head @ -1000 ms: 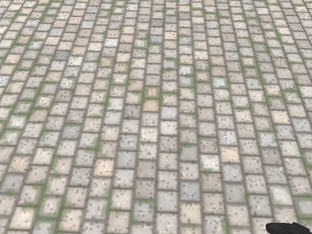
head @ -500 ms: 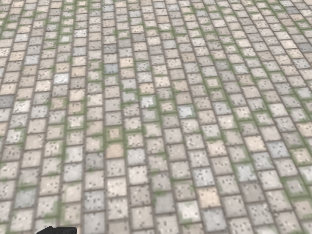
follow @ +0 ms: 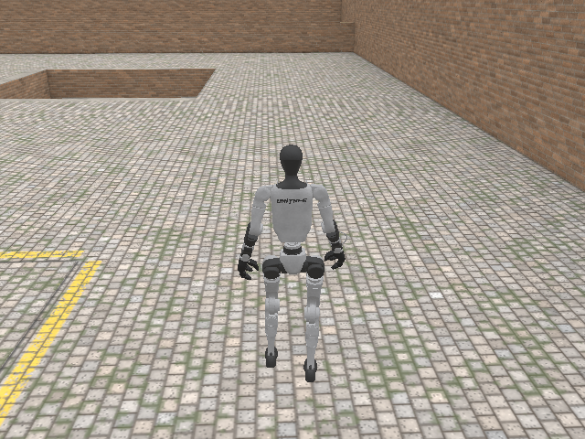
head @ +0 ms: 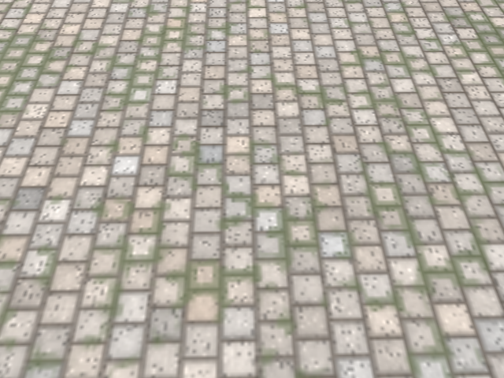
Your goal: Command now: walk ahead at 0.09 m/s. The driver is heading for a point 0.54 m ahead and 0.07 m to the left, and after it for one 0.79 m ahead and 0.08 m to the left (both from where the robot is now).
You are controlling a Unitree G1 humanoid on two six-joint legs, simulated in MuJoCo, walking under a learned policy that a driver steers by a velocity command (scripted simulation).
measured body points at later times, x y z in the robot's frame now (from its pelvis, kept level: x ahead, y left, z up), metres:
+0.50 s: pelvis +0.14 +0.03 -0.01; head +0.17 +0.03 +0.44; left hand +0.06 +0.31 -0.14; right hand +0.37 -0.20 -0.10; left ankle +0.27 +0.15 -0.72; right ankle -0.03 -0.10 -0.74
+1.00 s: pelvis +0.37 +0.06 +0.00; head +0.39 +0.05 +0.45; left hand +0.56 +0.30 -0.10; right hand +0.36 -0.21 -0.14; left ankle +0.28 +0.15 -0.74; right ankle +0.56 -0.09 -0.70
